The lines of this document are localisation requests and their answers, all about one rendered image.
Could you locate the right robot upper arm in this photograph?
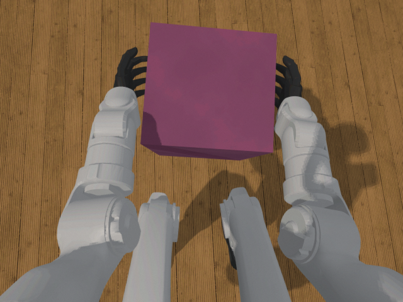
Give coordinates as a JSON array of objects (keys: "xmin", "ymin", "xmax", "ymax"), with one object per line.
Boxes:
[{"xmin": 278, "ymin": 204, "xmax": 403, "ymax": 302}]

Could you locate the robot right forearm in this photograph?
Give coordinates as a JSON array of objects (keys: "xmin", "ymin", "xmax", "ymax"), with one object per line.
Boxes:
[{"xmin": 274, "ymin": 96, "xmax": 361, "ymax": 242}]

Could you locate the left robot hand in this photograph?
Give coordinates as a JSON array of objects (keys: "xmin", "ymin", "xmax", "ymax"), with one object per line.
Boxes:
[{"xmin": 113, "ymin": 47, "xmax": 148, "ymax": 98}]

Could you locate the robot left thigh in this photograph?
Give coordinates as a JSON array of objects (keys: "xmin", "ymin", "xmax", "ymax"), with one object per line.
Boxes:
[{"xmin": 122, "ymin": 199, "xmax": 180, "ymax": 302}]

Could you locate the robot left forearm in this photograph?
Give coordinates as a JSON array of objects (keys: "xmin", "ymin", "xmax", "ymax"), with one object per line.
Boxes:
[{"xmin": 57, "ymin": 87, "xmax": 140, "ymax": 244}]

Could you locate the carton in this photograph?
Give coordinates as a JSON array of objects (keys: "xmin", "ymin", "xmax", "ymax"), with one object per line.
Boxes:
[{"xmin": 140, "ymin": 22, "xmax": 277, "ymax": 160}]

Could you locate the left robot upper arm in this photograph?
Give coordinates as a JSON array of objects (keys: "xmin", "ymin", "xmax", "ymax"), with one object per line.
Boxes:
[{"xmin": 0, "ymin": 196, "xmax": 141, "ymax": 302}]

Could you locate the right robot hand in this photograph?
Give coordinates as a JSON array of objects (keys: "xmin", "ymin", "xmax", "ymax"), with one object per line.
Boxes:
[{"xmin": 275, "ymin": 55, "xmax": 302, "ymax": 109}]

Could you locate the left robot shin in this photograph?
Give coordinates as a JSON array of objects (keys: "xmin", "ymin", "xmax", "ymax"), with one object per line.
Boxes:
[{"xmin": 138, "ymin": 193, "xmax": 170, "ymax": 221}]

